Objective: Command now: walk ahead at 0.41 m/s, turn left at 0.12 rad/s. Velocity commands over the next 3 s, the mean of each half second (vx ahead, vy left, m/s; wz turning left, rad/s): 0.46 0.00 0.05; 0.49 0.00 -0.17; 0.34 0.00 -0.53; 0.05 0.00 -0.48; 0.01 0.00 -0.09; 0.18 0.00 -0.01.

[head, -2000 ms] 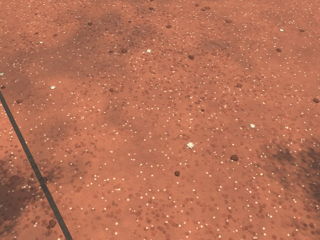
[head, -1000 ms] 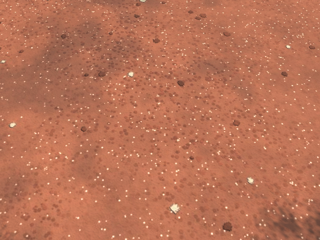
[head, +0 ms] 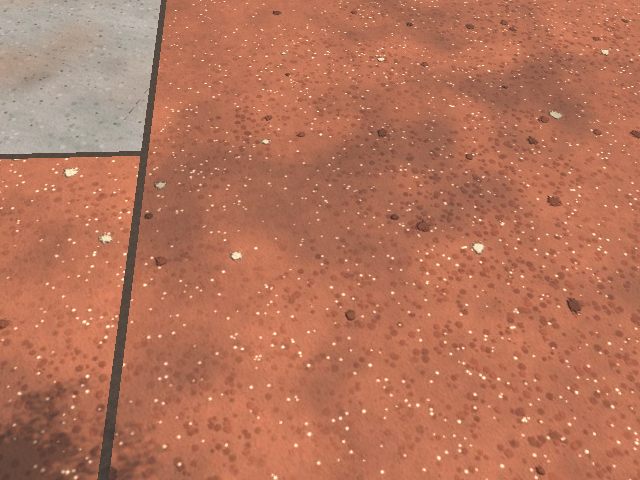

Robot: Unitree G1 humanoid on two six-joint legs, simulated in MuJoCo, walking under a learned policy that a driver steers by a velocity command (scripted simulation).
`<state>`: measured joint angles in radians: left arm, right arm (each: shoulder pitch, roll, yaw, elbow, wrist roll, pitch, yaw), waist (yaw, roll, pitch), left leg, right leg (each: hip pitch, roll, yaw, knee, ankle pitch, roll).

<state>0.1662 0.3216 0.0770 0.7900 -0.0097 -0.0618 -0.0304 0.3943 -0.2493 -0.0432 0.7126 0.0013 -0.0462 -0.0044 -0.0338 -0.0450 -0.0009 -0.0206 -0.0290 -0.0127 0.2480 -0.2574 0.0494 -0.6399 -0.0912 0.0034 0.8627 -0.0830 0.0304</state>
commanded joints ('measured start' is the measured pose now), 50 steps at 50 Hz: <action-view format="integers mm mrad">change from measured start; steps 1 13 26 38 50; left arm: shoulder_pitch -170 288 86 179 95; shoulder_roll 24 264 107 132 27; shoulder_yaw -9 56 4 5 -1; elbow -103 -18 -4 56 -23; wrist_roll -5 12 3 -8 -19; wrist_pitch -22 -30 -47 13 37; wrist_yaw -8 -12 17 32 29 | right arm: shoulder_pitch -11 173 -211 -116 -168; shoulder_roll -185 -41 -96 -201 -131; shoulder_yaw -52 -5 -15 -62 -48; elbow -43 -5 -60 -52 19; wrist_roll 3 5 1 8 -18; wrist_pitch -20 -12 -23 -56 -81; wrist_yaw -9 -13 -4 30 9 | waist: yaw -30 110 53 -59 38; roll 146 -232 0 -9 109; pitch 78 -386 53 -113 33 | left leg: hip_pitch -8 -536 -640 -135 -102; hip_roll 221 -30 177 66 293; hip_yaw -123 -38 -42 18 -13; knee -125 959 591 228 -116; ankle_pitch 203 -155 236 205 308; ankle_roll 146 -40 -76 41 139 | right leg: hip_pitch -74 1046 453 589 -38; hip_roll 15 -274 -92 -80 -47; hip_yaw -8 627 119 65 115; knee -161 -441 -768 -291 210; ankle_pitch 117 -326 33 404 -79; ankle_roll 14 -365 -268 -154 -19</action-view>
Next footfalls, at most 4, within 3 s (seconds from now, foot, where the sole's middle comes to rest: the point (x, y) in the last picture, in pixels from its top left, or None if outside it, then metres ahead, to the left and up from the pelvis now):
0.22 right None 0.30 -0.15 -0.78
0.76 left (257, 434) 0.60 0.10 -0.78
1.30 right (376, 334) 0.85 -0.18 -0.78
1.82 left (308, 286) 0.99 -0.02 -0.78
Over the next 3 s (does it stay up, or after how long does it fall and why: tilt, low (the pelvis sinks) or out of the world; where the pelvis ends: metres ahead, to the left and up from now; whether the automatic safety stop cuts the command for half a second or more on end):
stays up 0.94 -0.12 -0.01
